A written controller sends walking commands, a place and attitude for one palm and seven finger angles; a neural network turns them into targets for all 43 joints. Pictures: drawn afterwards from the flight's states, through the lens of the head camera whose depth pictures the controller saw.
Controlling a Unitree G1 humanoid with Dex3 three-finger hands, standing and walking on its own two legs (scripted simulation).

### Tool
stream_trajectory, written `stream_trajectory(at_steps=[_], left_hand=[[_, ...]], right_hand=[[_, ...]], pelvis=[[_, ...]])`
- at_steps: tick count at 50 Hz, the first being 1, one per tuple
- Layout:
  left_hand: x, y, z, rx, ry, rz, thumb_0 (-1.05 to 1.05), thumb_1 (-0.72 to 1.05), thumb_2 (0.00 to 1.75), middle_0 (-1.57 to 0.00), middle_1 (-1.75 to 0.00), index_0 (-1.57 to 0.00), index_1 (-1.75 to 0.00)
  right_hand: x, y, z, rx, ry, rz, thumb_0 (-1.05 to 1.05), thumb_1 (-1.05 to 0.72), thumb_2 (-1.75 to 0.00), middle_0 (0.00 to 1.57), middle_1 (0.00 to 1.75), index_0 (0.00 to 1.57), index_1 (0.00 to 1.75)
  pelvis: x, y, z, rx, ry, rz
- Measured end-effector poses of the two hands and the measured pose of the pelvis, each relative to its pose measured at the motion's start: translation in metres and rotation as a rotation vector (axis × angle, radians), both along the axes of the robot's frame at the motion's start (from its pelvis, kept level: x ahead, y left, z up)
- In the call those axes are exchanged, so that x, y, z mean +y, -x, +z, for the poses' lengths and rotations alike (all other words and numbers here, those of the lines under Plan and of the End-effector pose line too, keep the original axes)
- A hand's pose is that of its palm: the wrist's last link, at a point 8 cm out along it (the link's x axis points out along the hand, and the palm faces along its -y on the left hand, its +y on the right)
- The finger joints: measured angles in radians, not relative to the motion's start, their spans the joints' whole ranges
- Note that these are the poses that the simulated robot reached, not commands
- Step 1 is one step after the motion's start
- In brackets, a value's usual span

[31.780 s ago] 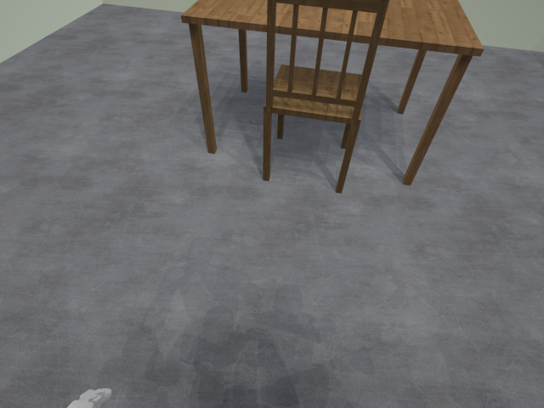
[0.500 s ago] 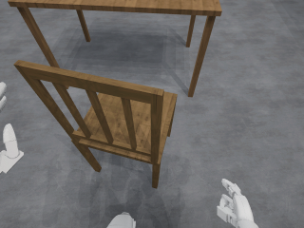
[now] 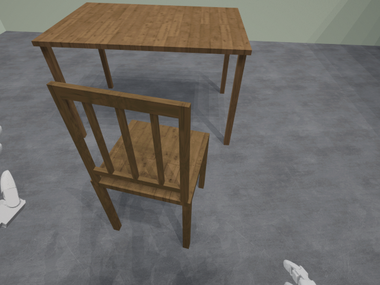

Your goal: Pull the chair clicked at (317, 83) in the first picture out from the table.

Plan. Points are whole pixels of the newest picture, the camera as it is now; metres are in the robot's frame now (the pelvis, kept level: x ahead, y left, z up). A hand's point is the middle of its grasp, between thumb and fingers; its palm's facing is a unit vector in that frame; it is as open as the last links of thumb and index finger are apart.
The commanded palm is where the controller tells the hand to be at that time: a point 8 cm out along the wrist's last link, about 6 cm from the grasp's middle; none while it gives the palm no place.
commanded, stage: stop stepping back and stand still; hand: left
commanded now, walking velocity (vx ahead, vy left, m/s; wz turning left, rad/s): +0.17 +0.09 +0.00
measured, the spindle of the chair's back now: (128, 147) +0.54 +0.24 -0.06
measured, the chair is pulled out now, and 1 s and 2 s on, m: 0.60 0.60 0.60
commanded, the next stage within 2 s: let the arm hang, fingers relaxed in 0.38 s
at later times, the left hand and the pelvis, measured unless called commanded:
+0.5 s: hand (16, 218) +0.18 +0.28 +0.15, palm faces +0.46 -0.77 -0.45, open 7.4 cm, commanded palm none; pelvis -0.01 +0.01 +0.00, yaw +1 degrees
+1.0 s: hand out of the picture +0.02 +0.19 -0.16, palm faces +0.08 -0.97 -0.23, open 7.2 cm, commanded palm none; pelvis -0.01 +0.00 +0.01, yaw +3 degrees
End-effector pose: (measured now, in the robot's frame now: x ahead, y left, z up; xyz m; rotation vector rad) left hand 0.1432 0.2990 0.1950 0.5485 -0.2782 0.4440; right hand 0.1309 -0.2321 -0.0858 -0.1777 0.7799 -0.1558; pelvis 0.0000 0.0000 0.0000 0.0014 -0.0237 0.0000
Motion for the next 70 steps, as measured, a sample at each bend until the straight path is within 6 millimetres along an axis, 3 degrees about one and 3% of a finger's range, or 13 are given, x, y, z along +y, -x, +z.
stream_trajectory(at_steps=[7, 11, 18, 24, 26, 30, 33, 35, 37, 46, 54, 63, 70], left_hand=[[0.014, 0.006, -0.025, 0.04, 0.068, 0.006, 0.01, 0.89, 0.9, -0.21, -0.3, -0.21, -0.3], [0.011, 0.014, -0.021, 0.07, 0.04, -0.013, 0.02, 0.89, 0.9, -0.21, -0.3, -0.21, -0.3], [0.005, 0.022, 0.004, -0.003, -0.054, -0.018, 0.01, 0.88, 0.9, -0.21, -0.3, -0.21, -0.3], [0.016, 0.013, -0.018, 0.066, 0.04, 0.039, 0.01, 0.89, 0.9, -0.21, -0.3, -0.21, -0.3], [0.019, 0.0, -0.05, 0.181, 0.079, 0.038, 0.01, 0.89, 0.9, -0.21, -0.3, -0.2, -0.3], [0.004, -0.011, -0.173, 0.639, 0.339, 0.086, 0.0, 0.9, 0.9, -0.2, -0.29, -0.19, -0.29], [-0.04, 0.016, -0.257, 0.98, 0.495, 0.067, 0.01, 0.91, 0.9, -0.19, -0.29, -0.19, -0.29], [-0.073, 0.047, -0.296, 1.17, 0.585, 0.03, 0.01, 0.91, 0.9, -0.19, -0.29, -0.19, -0.29], [-0.099, 0.076, -0.32, 1.285, 0.688, 0.023, 0.0, 0.92, 0.89, -0.2, -0.29, -0.19, -0.29], [-0.072, 0.11, -0.327, 1.376, 0.676, 0.131, -0.05, 0.96, 0.89, -0.21, -0.3, -0.2, -0.3], [-0.052, 0.15, -0.317, 1.461, 0.63, 0.232, -0.01, 0.92, 0.89, -0.2, -0.29, -0.2, -0.29], [-0.07, 0.186, -0.32, 1.543, 0.66, 0.256, 0.0, 0.91, 0.9, -0.2, -0.29, -0.19, -0.29], [-0.095, 0.196, -0.328, 1.581, 0.717, 0.229, 0.0, 0.91, 0.9, -0.2, -0.29, -0.2, -0.29]], right_hand=[[-0.015, 0.035, 0.009, 0.01, 0.081, -0.046, 0.01, -0.9, -0.89, 0.2, 0.3, 0.2, 0.3], [-0.013, 0.044, 0.016, -0.013, 0.075, -0.053, 0.01, -0.9, -0.89, 0.2, 0.3, 0.2, 0.3], [-0.004, 0.03, 0.003, 0.005, 0.023, 0.007, 0.01, -0.9, -0.89, 0.2, 0.3, 0.2, 0.3], [0.0, 0.011, 0.005, 0.0, 0.015, 0.003, 0.01, -0.9, -0.89, 0.2, 0.3, 0.2, 0.3], [0.001, 0.005, 0.0, 0.008, 0.008, 0.038, 0.01, -0.9, -0.89, 0.2, 0.3, 0.2, 0.3], [0.006, 0.006, -0.024, 0.111, -0.016, 0.073, 0.01, -0.9, -0.89, 0.2, 0.3, 0.2, 0.3], [0.01, 0.016, -0.038, 0.197, -0.038, 0.075, 0.01, -0.91, -0.89, 0.2, 0.3, 0.2, 0.3], [0.011, 0.029, -0.04, 0.255, -0.047, 0.057, 0.01, -0.91, -0.89, 0.2, 0.3, 0.2, 0.3], [0.011, 0.044, -0.039, 0.319, -0.039, 0.042, 0.01, -0.91, -0.89, 0.2, 0.3, 0.2, 0.3], [-0.004, 0.107, -0.037, 0.506, 0.012, -0.021, 0.0, -0.92, -0.89, 0.2, 0.3, 0.2, 0.3], [0.005, 0.146, -0.049, 0.582, -0.043, -0.029, 0.0, -0.91, -0.89, 0.2, 0.3, 0.19, 0.3], [0.019, 0.174, -0.056, 0.648, -0.099, -0.028, 0.0, -0.91, -0.89, 0.2, 0.3, 0.2, 0.3], [0.019, 0.182, -0.054, 0.67, -0.096, -0.047, 0.0, -0.91, -0.89, 0.2, 0.3, 0.2, 0.3]], pelvis=[[0.007, 0.019, 0.0, 0.0, 0.003, 0.016], [0.006, 0.022, 0.004, 0.001, 0.006, 0.02], [0.0, 0.022, 0.002, 0.009, 0.034, 0.035], [0.005, 0.013, 0.003, 0.012, 0.022, 0.017], [0.008, 0.012, 0.002, 0.033, 0.015, 0.032], [0.009, 0.013, -0.003, 0.053, -0.018, 0.053], [0.005, 0.013, -0.006, 0.044, -0.023, 0.05], [0.002, 0.011, -0.004, 0.036, -0.015, 0.055], [0.0, 0.009, -0.003, 0.03, -0.012, 0.061], [-0.003, 0.012, 0.006, 0.004, 0.011, 0.062], [-0.001, 0.019, 0.009, -0.013, 0.004, 0.053], [-0.004, 0.024, 0.01, -0.009, 0.0, 0.045], [-0.007, 0.023, 0.009, -0.005, 0.001, 0.042]])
